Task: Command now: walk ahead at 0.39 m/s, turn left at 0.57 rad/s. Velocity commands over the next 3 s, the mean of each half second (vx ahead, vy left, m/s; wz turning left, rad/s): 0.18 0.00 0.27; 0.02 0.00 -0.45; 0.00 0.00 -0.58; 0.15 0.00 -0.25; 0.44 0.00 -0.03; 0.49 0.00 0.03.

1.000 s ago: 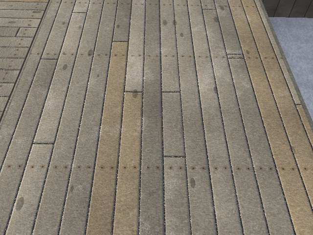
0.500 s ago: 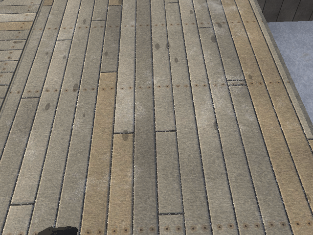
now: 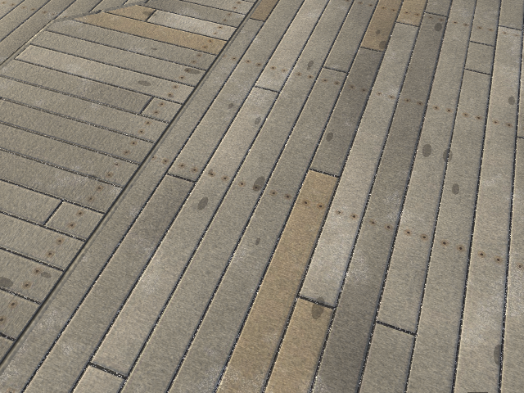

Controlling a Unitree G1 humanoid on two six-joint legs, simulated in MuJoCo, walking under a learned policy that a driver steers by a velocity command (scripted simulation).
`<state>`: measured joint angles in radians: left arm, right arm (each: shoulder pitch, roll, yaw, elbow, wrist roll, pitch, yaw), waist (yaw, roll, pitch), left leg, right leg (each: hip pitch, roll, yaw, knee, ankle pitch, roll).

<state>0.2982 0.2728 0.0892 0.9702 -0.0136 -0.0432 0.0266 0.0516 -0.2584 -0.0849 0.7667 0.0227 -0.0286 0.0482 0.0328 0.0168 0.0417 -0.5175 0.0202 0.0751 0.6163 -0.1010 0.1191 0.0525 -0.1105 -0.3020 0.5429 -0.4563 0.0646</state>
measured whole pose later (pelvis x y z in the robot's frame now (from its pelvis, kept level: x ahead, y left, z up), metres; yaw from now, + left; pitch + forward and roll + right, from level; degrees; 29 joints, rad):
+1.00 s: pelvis +0.20 +0.03 +0.03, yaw -11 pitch +2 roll -1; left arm 0.18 0.34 0.12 0.76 -0.02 0.05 0.03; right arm 0.20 -0.25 -0.06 0.76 -0.02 0.00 -0.05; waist -0.01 -0.05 0.02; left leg -0.23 0.03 0.06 0.42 -0.24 0.03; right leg -0.58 0.03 0.08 1.11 -0.35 0.09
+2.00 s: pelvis +0.24 -0.05 +0.03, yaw -34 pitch +2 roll +0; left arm 0.19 0.29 0.06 0.69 -0.02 -0.04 -0.02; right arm 0.35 -0.28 -0.06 0.75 0.02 -0.02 -0.01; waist -0.06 0.00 -0.02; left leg -0.16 0.03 -0.04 0.39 -0.27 -0.01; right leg -0.35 -0.01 -0.01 0.59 -0.31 0.00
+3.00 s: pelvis +0.65 -0.34 +0.02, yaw -33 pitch +2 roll +2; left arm 0.05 0.26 0.02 0.68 -0.01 -0.09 -0.04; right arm 0.39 -0.30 -0.05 0.84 0.02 -0.06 0.01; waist -0.10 -0.04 0.03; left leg 0.02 -0.05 0.01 0.28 -0.33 0.02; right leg -0.55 -0.07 0.03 0.51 0.00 0.00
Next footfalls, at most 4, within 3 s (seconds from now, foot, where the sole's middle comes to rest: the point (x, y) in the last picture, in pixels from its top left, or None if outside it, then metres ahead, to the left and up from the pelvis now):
0.46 right None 0.31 -0.11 -0.75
0.78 left None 0.25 0.13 -0.75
1.24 right None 0.20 -0.13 -0.75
1.68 left None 0.32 0.07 -0.75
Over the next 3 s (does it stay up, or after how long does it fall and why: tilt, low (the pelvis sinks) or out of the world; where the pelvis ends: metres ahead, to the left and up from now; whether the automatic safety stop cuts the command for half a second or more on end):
stays up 0.65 -0.34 0.02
